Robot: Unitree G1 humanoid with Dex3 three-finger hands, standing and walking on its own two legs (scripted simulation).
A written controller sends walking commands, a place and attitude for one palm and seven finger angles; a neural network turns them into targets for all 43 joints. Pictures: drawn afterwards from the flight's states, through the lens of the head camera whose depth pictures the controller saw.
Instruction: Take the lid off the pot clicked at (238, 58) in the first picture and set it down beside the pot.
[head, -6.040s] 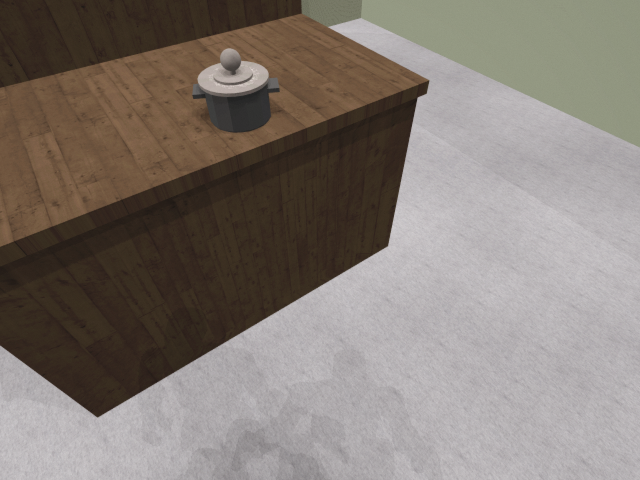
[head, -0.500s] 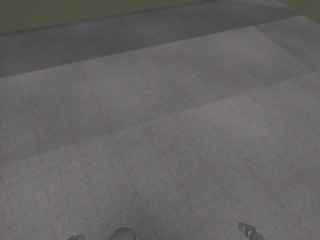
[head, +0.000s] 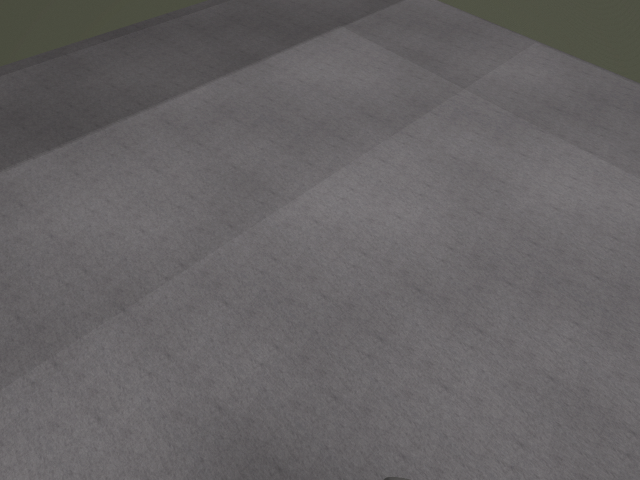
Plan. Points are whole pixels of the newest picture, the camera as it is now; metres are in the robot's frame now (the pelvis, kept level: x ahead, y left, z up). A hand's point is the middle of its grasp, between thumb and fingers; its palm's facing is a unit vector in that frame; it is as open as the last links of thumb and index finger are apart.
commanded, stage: turn to face it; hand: left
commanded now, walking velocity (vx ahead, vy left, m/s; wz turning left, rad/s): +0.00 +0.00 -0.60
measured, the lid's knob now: out of the picture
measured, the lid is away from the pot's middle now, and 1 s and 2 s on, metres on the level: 0.00 0.00 0.00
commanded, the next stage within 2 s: none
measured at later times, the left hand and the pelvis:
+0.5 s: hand out of the picture +0.13 +0.15 -0.16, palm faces -0.24 -0.94 -0.24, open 7.4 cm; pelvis +0.00 -0.03 +0.00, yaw -17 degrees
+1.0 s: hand (255, 435) +0.20 +0.11 -0.16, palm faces -0.57 -0.79 -0.24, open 7.4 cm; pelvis +0.00 -0.01 +0.00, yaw -36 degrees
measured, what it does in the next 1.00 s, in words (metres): steps on the spot, turning right: right foot, then left foot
